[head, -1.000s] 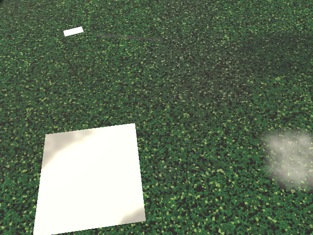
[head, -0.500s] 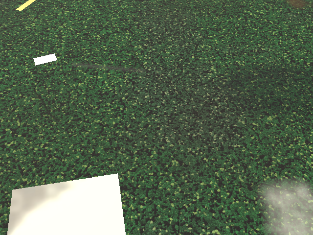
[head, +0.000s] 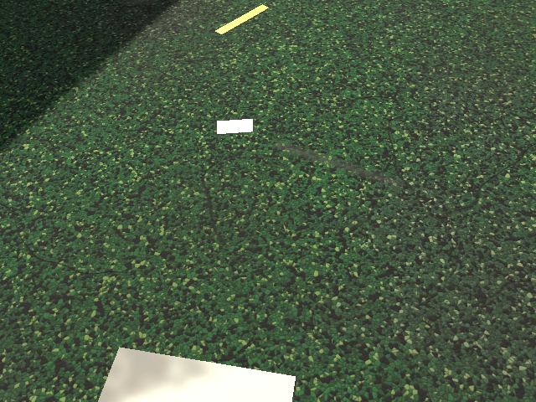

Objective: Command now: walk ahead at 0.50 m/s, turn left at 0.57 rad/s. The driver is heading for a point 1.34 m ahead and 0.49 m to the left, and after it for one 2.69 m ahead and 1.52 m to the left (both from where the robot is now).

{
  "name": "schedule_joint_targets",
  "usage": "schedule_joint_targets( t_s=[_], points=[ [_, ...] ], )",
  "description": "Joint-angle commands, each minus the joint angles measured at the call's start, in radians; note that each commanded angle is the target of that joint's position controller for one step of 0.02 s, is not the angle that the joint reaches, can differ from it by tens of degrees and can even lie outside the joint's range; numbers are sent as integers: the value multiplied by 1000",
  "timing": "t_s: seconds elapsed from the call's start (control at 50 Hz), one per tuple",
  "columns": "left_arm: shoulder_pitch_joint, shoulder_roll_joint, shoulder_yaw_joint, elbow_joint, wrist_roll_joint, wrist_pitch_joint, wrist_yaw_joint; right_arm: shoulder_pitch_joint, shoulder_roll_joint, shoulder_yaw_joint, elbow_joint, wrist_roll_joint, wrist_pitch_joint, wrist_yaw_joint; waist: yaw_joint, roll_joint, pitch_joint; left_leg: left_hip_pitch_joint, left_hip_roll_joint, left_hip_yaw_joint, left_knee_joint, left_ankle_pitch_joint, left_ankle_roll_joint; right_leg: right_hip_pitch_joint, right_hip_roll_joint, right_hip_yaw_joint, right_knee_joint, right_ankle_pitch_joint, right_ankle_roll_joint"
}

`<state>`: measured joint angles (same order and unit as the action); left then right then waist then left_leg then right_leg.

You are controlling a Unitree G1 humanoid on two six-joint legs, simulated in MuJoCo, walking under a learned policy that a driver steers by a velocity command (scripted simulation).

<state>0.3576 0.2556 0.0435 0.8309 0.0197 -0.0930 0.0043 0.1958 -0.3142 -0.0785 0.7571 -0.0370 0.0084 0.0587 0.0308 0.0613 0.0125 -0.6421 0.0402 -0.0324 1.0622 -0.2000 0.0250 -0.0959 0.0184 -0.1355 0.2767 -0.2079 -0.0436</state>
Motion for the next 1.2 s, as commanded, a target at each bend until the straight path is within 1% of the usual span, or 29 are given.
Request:
schedule_joint_targets(
  t_s=[0.02, 0.08, 0.16, 0.2, 0.24, 0.26, 0.28, 0.3, 0.32, 0.36, 0.42, 0.48, 0.52, 0.58, 0.66, 0.7, 0.74, 0.76, 0.78, 0.8, 0.82, 0.84, 0.86, 0.88, 0.9, 0.96, 1.12, 1.18, 1.2],
  points=[
    [-9, 105, 22, -46, 0, -15, -2, -65, -5, 11, -86, 2, -7, 14, -15, -145, 28, -95, 26, 7, -89, 104, -8, 49, -259, 111, -124, 325, -105],
    [16, 123, 27, -28, -1, -12, -1, -167, 12, 27, -122, 2, -12, 26, 9, -148, 56, -33, 24, 61, -263, 173, 11, 51, -257, 38, -122, 335, -90],
    [70, 153, 35, 5, 2, 6, 9, -239, 2, 31, -160, -5, -14, 28, 25, -147, 73, 29, -7, 136, -402, 69, 66, 146, -287, -25, -55, 484, -69],
    [78, 183, 40, 17, 4, 20, 16, -196, -12, 23, -155, -11, -14, 17, -2, -168, 31, 137, -72, 180, -438, -39, 107, 183, -291, -71, 90, 805, -55],
    [72, 205, 42, 15, -2, 37, 19, 34, -49, -2, -89, -21, -28, -2, -108, -141, -110, 432, -148, 177, -537, -43, 163, 119, -276, -110, 440, 874, -35],
    [71, 179, 34, -15, 3, 38, 17, 203, -125, -30, -43, -29, -32, -20, -174, -46, -224, 703, -16, -21, -578, -138, 212, -95, -250, -114, 733, 556, -4],
    [96, 64, 11, -93, 4, 32, -7, 165, -243, -56, -62, -9, -27, -33, -91, 198, -291, 984, 281, -554, -648, -136, 339, -549, -58, -66, 1068, -345, 56],
    [-36, 151, 28, -120, 14, 25, -8, 221, -231, -58, -76, 20, -17, -40, -170, 36, -314, 977, 305, -701, -749, -52, 358, -650, -37, 140, 1144, -315, 54],
    [-96, 137, 24, -142, -3, 16, -11, 178, -199, -49, -50, 23, -16, -48, -136, -3, -167, 876, 275, -524, -753, 71, 337, -699, -89, 161, 1110, -197, 44],
    [-67, 121, 17, -120, 6, 14, -8, 95, -117, -26, -48, 29, -27, -54, -47, -61, -37, 629, 175, -345, -779, 294, 272, -578, -140, 159, 945, -126, 49],
    [-20, 108, 16, -112, 34, 64, -16, 70, -87, -13, -50, 39, -52, -48, 7, -40, -46, 500, 104, -258, -818, 396, 266, -470, -140, 151, 862, -125, 79],
    [-112, 88, 12, -142, 30, 77, -22, 125, -112, -21, -30, 35, -61, -47, -13, -35, -5, 465, 72, -250, -860, 311, 254, -527, -134, 138, 753, -19, 98],
    [-192, 88, 12, -166, 26, 76, -19, 169, -113, -21, -15, 35, -59, -50, -35, -29, 28, 485, 64, -243, -835, 478, 233, -569, -119, 135, 667, 45, 106],
    [-260, 78, 3, -187, 17, 72, -16, 219, -121, -24, 1, 38, -52, -59, -63, -6, -3, 538, 41, -214, -742, 729, 182, -544, -74, 129, 566, 112, 98],
    [-344, 91, -5, -217, 5, 63, -12, 264, -123, -25, 7, 30, -29, -74, -102, 18, -16, 615, 37, -265, -650, 778, 152, -512, -13, 138, 438, 120, 75],
    [-304, 112, -2, -209, 2, 54, -5, 235, -130, -28, -6, 22, -21, -81, -79, 28, -24, 617, 32, -305, -583, 777, 123, -416, 11, 162, 339, 89, 53],
    [-178, 144, 8, -173, 3, 39, 12, 162, -146, -32, -29, 29, -29, -80, -7, 33, -58, 564, -11, -326, -459, 768, 72, -201, 32, 163, 189, 144, 18],
    [-71, 174, 15, -156, 13, 22, 24, 133, -125, -25, -48, 46, -40, -72, 49, -14, -120, 474, -60, -305, -294, 628, 41, 4, -66, 225, 122, 330, -15],
    [6, 239, 22, -166, 17, 21, 37, 191, -39, -4, -81, 59, -45, -74, 38, -197, -259, 325, -152, -174, -7, -50, 15, 237, -367, 449, 203, 797, -78],
    [-29, 264, 34, -179, -8, 45, 28, 343, -73, -16, -82, 60, -28, -86, -40, -362, -405, 200, -249, -91, 180, -511, 3, 309, -545, 720, 196, 1024, -240],
    [-87, 176, 21, -200, -21, 62, 22, 340, -123, -24, -25, 20, -2, -93, -57, -176, -321, 172, -161, -102, 248, -425, -3, 186, -491, 663, 171, 821, -236],
    [-137, 103, -1, -210, -21, 67, 24, 251, -128, -27, -30, 8, 11, -80, -46, -114, -192, 165, -140, -82, 231, -360, -16, 64, -407, 518, 128, 659, -203],
    [-186, 81, -11, -213, -11, 76, 27, 217, -110, -26, -37, 11, 24, -69, -64, -115, -126, 168, -113, -68, 199, -317, -31, -16, -342, 426, 79, 504, -166],
    [-202, 92, -10, -210, -7, 78, 34, 191, -99, -25, -46, 10, 39, -57, -66, -169, -77, 171, -94, -56, 175, -282, -45, -77, -302, 356, 43, 438, -156],
    [-199, 107, -4, -200, 1, 79, 34, 199, -82, -19, -42, 13, 50, -48, -66, -199, -62, 207, -104, -37, 179, -257, -54, -133, -270, 305, 27, 438, -158],
    [-170, 121, 3, -177, 8, 67, 27, 176, -59, -9, -54, 20, 56, -43, -68, -182, -91, 230, -119, -37, 113, -240, -53, -146, -271, 252, 22, 464, -183],
    [-144, 159, 19, -137, 9, 102, 2, 64, -31, 30, -73, 19, 63, -39, -25, -238, -69, 384, -91, 46, -345, -231, -11, -191, -263, 242, -5, 20, -167],
    [-100, 154, 19, -108, -2, 118, -4, 108, -35, 40, -47, 9, 37, -45, -58, -154, -32, 570, -69, 10, -700, -45, 39, -301, -232, 211, 73, 3, -68],
    [-68, 85, 4, -119, 1, 115, -13, 95, -83, 39, -62, -8, 25, -51, -33, 35, -52, 598, 136, -254, -851, -132, 70, -345, -152, 127, 239, -99, 2]
  ],
)
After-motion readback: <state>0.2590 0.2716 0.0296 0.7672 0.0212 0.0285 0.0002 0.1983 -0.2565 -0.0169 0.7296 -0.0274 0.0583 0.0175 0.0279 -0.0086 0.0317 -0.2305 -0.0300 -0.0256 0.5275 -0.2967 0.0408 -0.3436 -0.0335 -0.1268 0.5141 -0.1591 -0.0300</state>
